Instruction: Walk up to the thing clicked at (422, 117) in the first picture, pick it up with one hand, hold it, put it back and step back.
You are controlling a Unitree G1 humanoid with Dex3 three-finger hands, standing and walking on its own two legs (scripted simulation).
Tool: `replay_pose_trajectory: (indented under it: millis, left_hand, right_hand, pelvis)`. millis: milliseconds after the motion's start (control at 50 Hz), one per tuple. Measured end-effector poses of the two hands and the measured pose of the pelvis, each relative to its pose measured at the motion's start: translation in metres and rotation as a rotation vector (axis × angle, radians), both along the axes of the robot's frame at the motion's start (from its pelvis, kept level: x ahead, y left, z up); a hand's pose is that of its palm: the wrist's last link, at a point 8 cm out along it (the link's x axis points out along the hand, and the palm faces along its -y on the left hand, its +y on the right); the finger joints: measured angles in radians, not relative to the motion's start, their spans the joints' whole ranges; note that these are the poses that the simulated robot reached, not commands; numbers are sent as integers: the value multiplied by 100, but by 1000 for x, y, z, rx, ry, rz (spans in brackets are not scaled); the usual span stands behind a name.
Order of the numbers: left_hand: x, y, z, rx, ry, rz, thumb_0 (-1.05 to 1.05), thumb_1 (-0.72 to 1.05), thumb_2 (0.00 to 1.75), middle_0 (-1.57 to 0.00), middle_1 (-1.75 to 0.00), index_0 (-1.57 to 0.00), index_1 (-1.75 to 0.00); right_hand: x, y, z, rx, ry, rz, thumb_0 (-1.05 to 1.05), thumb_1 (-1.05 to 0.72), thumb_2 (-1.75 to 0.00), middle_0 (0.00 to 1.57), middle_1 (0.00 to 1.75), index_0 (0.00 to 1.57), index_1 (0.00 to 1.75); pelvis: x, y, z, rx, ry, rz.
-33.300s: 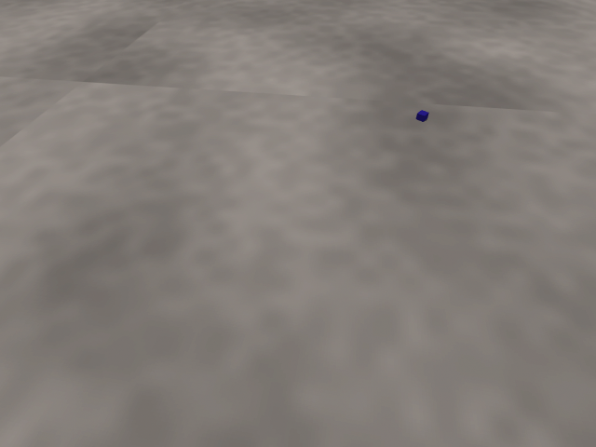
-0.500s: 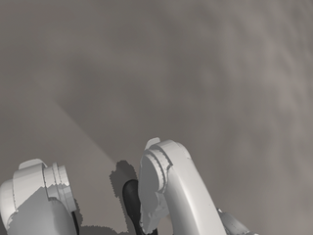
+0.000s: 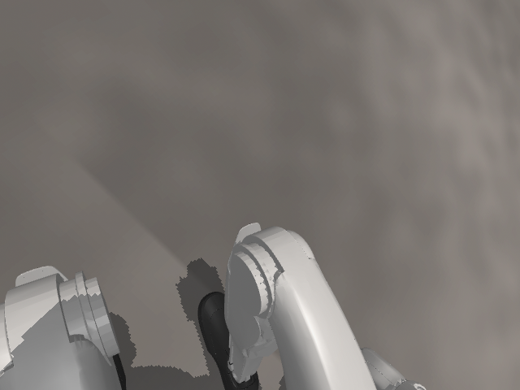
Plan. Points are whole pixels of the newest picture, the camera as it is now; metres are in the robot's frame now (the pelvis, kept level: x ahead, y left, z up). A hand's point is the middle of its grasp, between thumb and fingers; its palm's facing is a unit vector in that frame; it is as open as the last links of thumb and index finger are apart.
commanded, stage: close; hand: left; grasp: from above
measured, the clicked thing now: out of the picture +0.41 +0.39 -0.28
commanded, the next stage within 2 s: settle in 1.54 s
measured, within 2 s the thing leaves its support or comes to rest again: leaves its support in 1.74 s
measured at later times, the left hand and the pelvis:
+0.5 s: hand out of the picture +0.38 +0.39 -0.25, palm faces -0.51 -0.15 -0.85, open 12.4 cm; pelvis +0.00 +0.00 +0.00, yaw +0 degrees
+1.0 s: hand out of the picture +0.39 +0.37 -0.25, palm faces -0.40 -0.10 -0.91, open 10.4 cm; pelvis -0.01 +0.00 +0.00, yaw -1 degrees
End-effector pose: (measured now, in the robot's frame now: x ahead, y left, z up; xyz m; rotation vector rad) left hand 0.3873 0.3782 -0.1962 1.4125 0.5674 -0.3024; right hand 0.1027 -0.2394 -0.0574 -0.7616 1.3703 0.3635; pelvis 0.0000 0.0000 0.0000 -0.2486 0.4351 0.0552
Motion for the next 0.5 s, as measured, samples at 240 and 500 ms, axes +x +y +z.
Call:
replay_pose_trajectory:
  millis: [240,500]
  left_hand:
    - [-3,-13,4,48,-122,-24,0,-39,94,-18,-88,-17,-88]
    - [1,16,3,66,2,105,0,-22,80,-32,-76,-31,-76]
  right_hand:
    - [4,-6,6,-21,-12,51,0,-90,-90,20,30,20,30]
    - [7,-6,14,-26,-79,12,0,-90,-90,20,30,20,30]
  pelvis:
    - [-4,1,0,-6,-5,-14]
    - [-4,3,-2,-11,0,-3]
